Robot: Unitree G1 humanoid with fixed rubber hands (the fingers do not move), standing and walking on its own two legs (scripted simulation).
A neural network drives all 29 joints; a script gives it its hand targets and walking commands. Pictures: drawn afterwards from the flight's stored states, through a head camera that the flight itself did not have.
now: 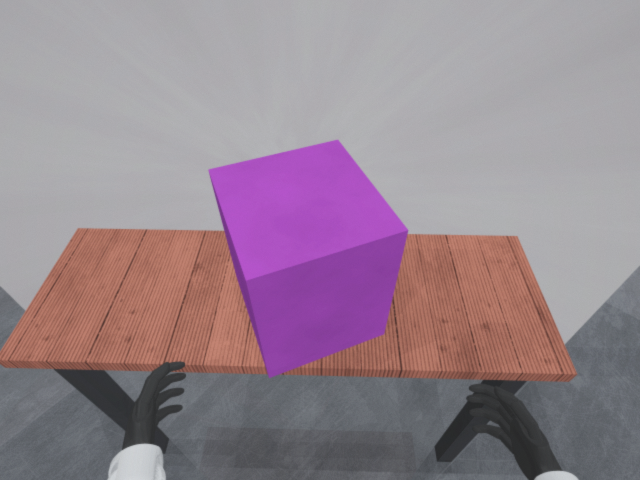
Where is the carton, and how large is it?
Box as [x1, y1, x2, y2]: [208, 140, 407, 377]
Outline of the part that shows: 338,140 208,169 236,276 269,377 383,334 407,229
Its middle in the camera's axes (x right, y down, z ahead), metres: -0.03 +0.03 +0.60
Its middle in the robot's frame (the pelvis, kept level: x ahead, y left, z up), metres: +0.43 +0.03 +0.01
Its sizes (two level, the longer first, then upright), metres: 0.210 0.200 0.250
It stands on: a table, 0.66 m high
